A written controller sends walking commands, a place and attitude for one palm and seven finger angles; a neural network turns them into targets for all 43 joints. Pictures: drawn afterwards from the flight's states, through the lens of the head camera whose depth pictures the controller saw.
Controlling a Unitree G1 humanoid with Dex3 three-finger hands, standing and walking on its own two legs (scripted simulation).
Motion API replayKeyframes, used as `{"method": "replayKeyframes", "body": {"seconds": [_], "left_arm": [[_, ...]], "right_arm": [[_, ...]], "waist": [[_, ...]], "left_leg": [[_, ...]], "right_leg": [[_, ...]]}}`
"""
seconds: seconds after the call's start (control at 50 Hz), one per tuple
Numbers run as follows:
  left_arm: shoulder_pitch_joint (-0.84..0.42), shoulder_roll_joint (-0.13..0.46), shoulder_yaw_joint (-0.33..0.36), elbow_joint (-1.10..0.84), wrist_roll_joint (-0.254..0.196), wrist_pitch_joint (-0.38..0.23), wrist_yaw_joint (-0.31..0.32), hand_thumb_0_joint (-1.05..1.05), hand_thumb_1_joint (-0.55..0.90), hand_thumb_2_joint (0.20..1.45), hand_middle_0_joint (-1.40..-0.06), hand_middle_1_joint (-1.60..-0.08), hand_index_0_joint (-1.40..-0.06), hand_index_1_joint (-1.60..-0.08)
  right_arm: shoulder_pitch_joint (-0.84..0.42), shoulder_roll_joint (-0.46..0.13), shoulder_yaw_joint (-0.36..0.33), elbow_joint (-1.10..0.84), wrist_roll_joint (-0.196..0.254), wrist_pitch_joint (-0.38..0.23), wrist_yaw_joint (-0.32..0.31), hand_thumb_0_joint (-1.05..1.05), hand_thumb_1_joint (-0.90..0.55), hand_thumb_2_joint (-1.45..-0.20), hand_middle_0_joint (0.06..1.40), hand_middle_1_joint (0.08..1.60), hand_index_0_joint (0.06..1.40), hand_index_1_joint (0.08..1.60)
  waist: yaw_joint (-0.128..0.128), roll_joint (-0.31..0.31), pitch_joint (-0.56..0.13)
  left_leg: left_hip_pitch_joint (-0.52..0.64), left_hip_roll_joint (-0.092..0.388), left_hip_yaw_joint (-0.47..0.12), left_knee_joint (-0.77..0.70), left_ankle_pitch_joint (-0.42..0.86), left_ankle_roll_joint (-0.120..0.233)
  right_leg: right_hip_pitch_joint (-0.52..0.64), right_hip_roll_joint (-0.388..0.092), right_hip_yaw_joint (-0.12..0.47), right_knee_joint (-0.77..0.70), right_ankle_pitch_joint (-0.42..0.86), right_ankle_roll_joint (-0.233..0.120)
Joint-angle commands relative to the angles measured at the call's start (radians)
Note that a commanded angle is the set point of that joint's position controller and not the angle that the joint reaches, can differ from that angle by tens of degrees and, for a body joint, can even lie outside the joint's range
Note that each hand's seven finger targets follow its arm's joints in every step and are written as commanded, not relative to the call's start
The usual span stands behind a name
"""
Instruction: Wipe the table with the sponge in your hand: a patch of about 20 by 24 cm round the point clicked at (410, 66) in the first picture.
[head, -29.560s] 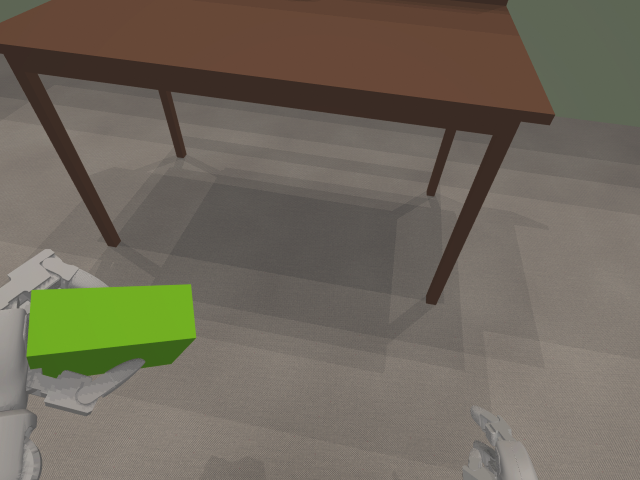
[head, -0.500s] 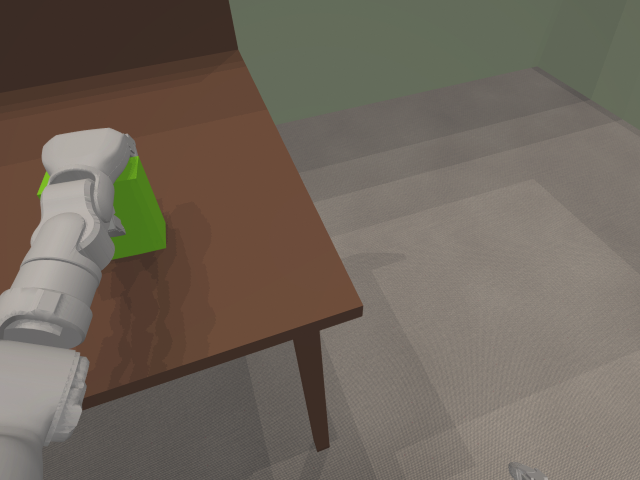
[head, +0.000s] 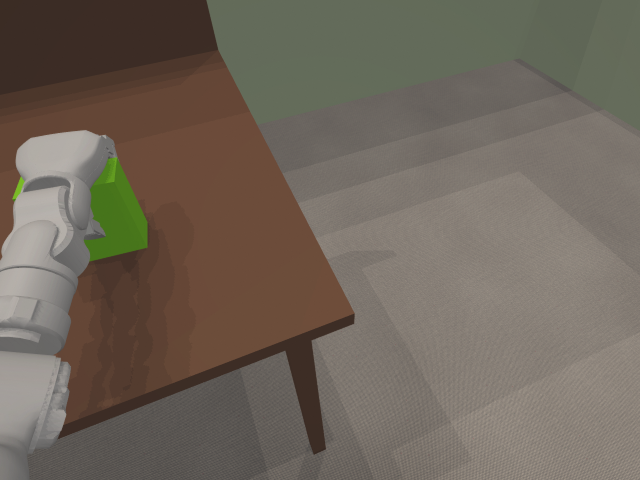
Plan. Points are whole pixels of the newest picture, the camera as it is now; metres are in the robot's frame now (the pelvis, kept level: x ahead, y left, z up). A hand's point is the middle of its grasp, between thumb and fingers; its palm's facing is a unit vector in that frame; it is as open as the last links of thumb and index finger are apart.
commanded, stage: wipe back along the third lane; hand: left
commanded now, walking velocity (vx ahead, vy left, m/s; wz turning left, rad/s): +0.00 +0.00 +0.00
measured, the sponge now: (96, 224) +0.41 +0.32 +0.10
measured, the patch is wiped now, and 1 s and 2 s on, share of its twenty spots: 0.95 0.95 0.95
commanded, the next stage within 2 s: slide back across to the middle lane in 1.46 s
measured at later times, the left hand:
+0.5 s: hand (81, 219) +0.38 +0.30 +0.15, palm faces +0.01 +0.02 -1.00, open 9.7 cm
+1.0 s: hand (82, 249) +0.33 +0.28 +0.15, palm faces +0.08 +0.00 -1.00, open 9.7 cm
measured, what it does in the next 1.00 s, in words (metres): stands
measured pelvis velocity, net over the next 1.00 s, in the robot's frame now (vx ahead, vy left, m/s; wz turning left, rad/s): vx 0.01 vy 0.00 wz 0.02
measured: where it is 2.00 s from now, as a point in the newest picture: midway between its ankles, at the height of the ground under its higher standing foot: outside the picture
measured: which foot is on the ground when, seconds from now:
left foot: down 0.00-1.00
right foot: down 0.00-1.00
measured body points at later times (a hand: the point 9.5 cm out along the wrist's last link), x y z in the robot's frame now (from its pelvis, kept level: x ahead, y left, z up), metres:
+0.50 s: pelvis +0.01 +0.00 +0.00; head +0.02 -0.03 +0.45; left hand +0.37 +0.30 +0.20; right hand +0.21 -0.24 -0.10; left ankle -0.03 +0.11 -0.74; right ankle -0.03 -0.13 -0.74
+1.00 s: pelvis +0.01 +0.00 +0.00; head +0.01 -0.05 +0.45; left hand +0.32 +0.28 +0.20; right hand +0.23 -0.22 -0.11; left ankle -0.03 +0.11 -0.74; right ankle -0.03 -0.13 -0.74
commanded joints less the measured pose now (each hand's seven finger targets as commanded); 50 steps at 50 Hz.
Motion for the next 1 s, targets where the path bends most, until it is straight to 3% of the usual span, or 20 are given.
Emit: {"method": "replayKeyframes", "body": {"seconds": [0.0, 0.04, 0.08, 0.1, 0.12, 0.18, 0.22, 0.28, 0.32, 0.34, 0.36, 0.4, 0.42, 0.5, 0.52, 0.58, 0.68, 0.82, 0.84, 0.98], "left_arm": [[-0.121, 0.104, 0.011, -0.165, -0.048, 0.035, -0.009, 0.0, 0.1, 1.3, -1.2, -1.6, -1.2, -1.6], [-0.133, 0.105, 0.004, -0.2, -0.048, 0.073, -0.008, 0.0, 0.1, 1.3, -1.2, -1.6, -1.2, -1.6], [-0.148, 0.095, -0.016, -0.202, -0.044, 0.112, -0.013, 0.0, 0.1, 1.3, -1.2, -1.6, -1.2, -1.6], [-0.12, 0.124, 0.015, -0.206, -0.046, 0.128, -0.017, 0.0, 0.1, 1.3, -1.2, -1.6, -1.2, -1.6], [-0.133, 0.148, 0.025, -0.237, -0.045, 0.14, -0.026, 0.0, 0.1, 1.3, -1.2, -1.6, -1.2, -1.6], [-0.124, 0.135, 0.007, -0.224, -0.038, 0.163, -0.049, 0.0, 0.1, 1.3, -1.2, -1.6, -1.2, -1.6], [-0.105, 0.159, 0.027, -0.258, -0.035, 0.164, -0.064, 0.0, 0.1, 1.3, -1.2, -1.6, -1.2, -1.6], [-0.054, 0.112, -0.004, -0.295, -0.034, 0.158, -0.078, 0.0, 0.1, 1.3, -1.2, -1.6, -1.2, -1.6], [-0.019, 0.109, 0.006, -0.357, -0.039, 0.155, -0.082, 0.0, 0.1, 1.3, -1.2, -1.6, -1.2, -1.6], [-0.008, 0.068, -0.028, -0.371, -0.045, 0.16, -0.084, 0.0, 0.1, 1.3, -1.2, -1.6, -1.2, -1.6], [0.009, 0.091, -0.003, -0.383, -0.048, 0.164, -0.082, 0.0, 0.1, 1.3, -1.2, -1.6, -1.2, -1.6], [0.022, 0.052, -0.028, -0.426, -0.055, 0.178, -0.084, 0.0, 0.1, 1.3, -1.2, -1.6, -1.2, -1.6], [0.029, 0.083, 0.002, -0.45, -0.06, 0.186, -0.084, 0.0, 0.1, 1.3, -1.2, -1.6, -1.2, -1.6], [0.036, 0.054, -0.026, -0.49, -0.068, 0.229, -0.089, 0.0, 0.1, 1.3, -1.2, -1.6, -1.2, -1.6], [0.031, 0.077, -0.006, -0.504, -0.066, 0.239, -0.089, 0.0, 0.1, 1.3, -1.2, -1.6, -1.2, -1.6], [0.121, 0.041, -0.02, -0.555, -0.08, 0.252, -0.096, 0.0, 0.1, 1.3, -1.2, -1.6, -1.2, -1.6], [0.23, 0.046, 0.011, -0.649, -0.105, 0.271, -0.103, 0.0, 0.1, 1.3, -1.2, -1.6, -1.2, -1.6], [0.266, 0.017, -0.007, -0.731, -0.103, 0.326, -0.096, 0.0, 0.1, 1.3, -1.2, -1.6, -1.2, -1.6], [0.271, -0.017, -0.034, -0.742, -0.109, 0.331, -0.095, 0.0, 0.1, 1.3, -1.2, -1.6, -1.2, -1.6], [0.354, -0.011, -0.015, -0.81, -0.112, 0.358, -0.087, 0.0, 0.1, 1.3, -1.2, -1.6, -1.2, -1.6]], "right_arm": [[-0.126, -0.133, -0.038, -0.142, 0.005, -0.042, 0.001, 0.0, -0.9, -0.9, 0.2, 0.3, 0.2, 0.3], [-0.15, -0.133, -0.032, -0.141, 0.009, -0.042, 0.002, 0.0, -0.9, -0.9, 0.2, 0.3, 0.2, 0.3], [-0.174, -0.134, -0.025, -0.141, 0.009, -0.041, 0.0, 0.0, -0.9, -0.9, 0.2, 0.3, 0.2, 0.3], [-0.181, -0.134, -0.023, -0.142, 0.008, -0.042, 0.0, 0.0, -0.9, -0.9, 0.2, 0.3, 0.2, 0.3], [-0.2, -0.139, -0.02, -0.149, 0.005, -0.037, -0.003, 0.0, -0.9, -0.9, 0.2, 0.3, 0.2, 0.3], [-0.214, -0.132, -0.011, -0.153, 0.006, -0.038, -0.008, 0.0, -0.9, -0.9, 0.2, 0.3, 0.2, 0.3], [-0.231, -0.132, -0.007, -0.167, 0.002, -0.035, -0.01, 0.0, -0.9, -0.9, 0.2, 0.3, 0.2, 0.3], [-0.243, -0.121, -0.002, -0.184, 0.002, -0.04, -0.009, 0.0, -0.9, -0.9, 0.2, 0.3, 0.2, 0.3], [-0.259, -0.12, -0.002, -0.202, 0.0, -0.039, -0.006, 0.0, -0.9, -0.9, 0.2, 0.3, 0.2, 0.3], [-0.264, -0.112, 0.001, -0.206, 0.002, -0.041, -0.005, 0.0, -0.9, -0.9, 0.2, 0.3, 0.2, 0.3], [-0.267, -0.116, 0.0, -0.206, 0.001, -0.042, -0.004, 0.0, -0.9, -0.9, 0.2, 0.3, 0.2, 0.3], [-0.283, -0.111, 0.003, -0.215, 0.001, -0.044, 0.0, 0.0, -0.9, -0.9, 0.2, 0.3, 0.2, 0.3], [-0.289, -0.116, 0.003, -0.217, -0.001, -0.042, 0.0, 0.0, -0.9, -0.9, 0.2, 0.3, 0.2, 0.3], [-0.311, -0.111, 0.01, -0.218, 0.002, -0.044, 0.0, 0.0, -0.9, -0.9, 0.2, 0.3, 0.2, 0.3], [-0.313, -0.116, 0.009, -0.217, -0.001, -0.041, 0.0, 0.0, -0.9, -0.9, 0.2, 0.3, 0.2, 0.3], [-0.329, -0.108, 0.013, -0.231, 0.001, -0.049, 0.005, 0.0, -0.9, -0.9, 0.2, 0.3, 0.2, 0.3], [-0.35, -0.104, 0.017, -0.247, 0.0, -0.052, 0.015, 0.0, -0.9, -0.9, 0.2, 0.3, 0.2, 0.3], [-0.381, -0.106, 0.02, -0.252, 0.002, -0.047, 0.021, 0.0, -0.9, -0.9, 0.2, 0.3, 0.2, 0.3], [-0.383, -0.098, 0.025, -0.255, 0.004, -0.05, 0.024, 0.0, -0.9, -0.9, 0.2, 0.3, 0.2, 0.3], [-0.415, -0.091, 0.031, -0.26, 0.002, -0.051, 0.027, 0.0, -0.9, -0.9, 0.2, 0.3, 0.2, 0.3]], "waist": [[0.027, -0.104, -0.208], [0.024, -0.074, -0.176], [0.023, -0.098, -0.147], [0.034, -0.1, -0.144], [0.041, -0.071, -0.157], [0.031, -0.117, -0.142], [0.044, -0.104, -0.168], [0.042, -0.112, -0.181], [0.057, -0.078, -0.208], [0.049, -0.092, -0.196], [0.053, -0.086, -0.191], [0.055, -0.084, -0.176], [0.062, -0.082, -0.187], [0.059, -0.083, -0.168], [0.062, -0.073, -0.169], [0.073, -0.09, -0.191], [0.086, -0.111, -0.194], [0.086, -0.096, -0.147], [0.084, -0.105, -0.141], [0.099, -0.116, -0.136]], "left_leg": [[0.088, -0.033, 0.013, -0.025, 0.361, 0.024], [0.094, -0.034, 0.012, -0.038, 0.348, 0.023], [0.086, -0.039, 0.011, -0.047, 0.314, 0.023], [0.084, -0.04, 0.011, -0.049, 0.315, 0.024], [0.091, -0.042, 0.013, -0.053, 0.322, 0.021], [0.09, -0.043, 0.014, -0.05, 0.309, 0.022], [0.102, -0.043, 0.014, -0.047, 0.328, 0.02], [0.117, -0.043, 0.017, -0.035, 0.362, 0.019], [0.135, -0.039, 0.012, -0.031, 0.406, 0.015], [0.142, -0.039, 0.015, -0.025, 0.409, 0.019], [0.142, -0.038, 0.014, -0.024, 0.402, 0.016], [0.143, -0.039, 0.011, -0.025, 0.416, 0.015], [0.145, -0.037, 0.009, -0.025, 0.426, 0.013], [0.15, -0.04, 0.01, -0.025, 0.435, 0.013], [0.15, -0.038, 0.009, -0.029, 0.435, 0.01], [0.159, -0.042, 0.009, -0.018, 0.474, 0.014], [0.156, -0.042, 0.008, -0.01, 0.492, 0.014], [0.151, -0.037, 0.003, -0.022, 0.448, 0.01], [0.146, -0.039, 0.002, -0.024, 0.44, 0.012], [0.14, -0.042, 0.003, -0.031, 0.393, 0.011]], "right_leg": [[0.172, 0.044, -0.043, -0.005, 0.369, -0.05], [0.161, 0.045, -0.047, -0.013, 0.337, -0.053], [0.155, 0.046, -0.048, -0.024, 0.308, -0.053], [0.168, 0.045, -0.048, -0.024, 0.315, -0.054], [0.184, 0.042, -0.043, -0.028, 0.324, -0.058], [0.182, 0.041, -0.048, -0.025, 0.318, -0.051], [0.204, 0.037, -0.041, -0.022, 0.34, -0.054], [0.208, 0.035, -0.045, -0.008, 0.375, -0.05], [0.222, 0.034, -0.04, -0.001, 0.401, -0.056], [0.214, 0.033, -0.046, 0.003, 0.404, -0.05], [0.208, 0.034, -0.045, 0.001, 0.398, -0.051], [0.208, 0.034, -0.048, 0.001, 0.405, -0.052], [0.221, 0.034, -0.043, 0.002, 0.415, -0.055], [0.219, 0.034, -0.05, 0.002, 0.425, -0.051], [0.222, 0.033, -0.048, 0.0, 0.418, -0.055], [0.249, 0.033, -0.048, 0.015, 0.466, -0.05], [0.274, 0.033, -0.047, 0.028, 0.496, -0.045], [0.237, 0.04, -0.05, 0.021, 0.413, -0.05], [0.238, 0.038, -0.054, 0.021, 0.411, -0.048], [0.25, 0.04, -0.045, 0.024, 0.384, -0.048]]}}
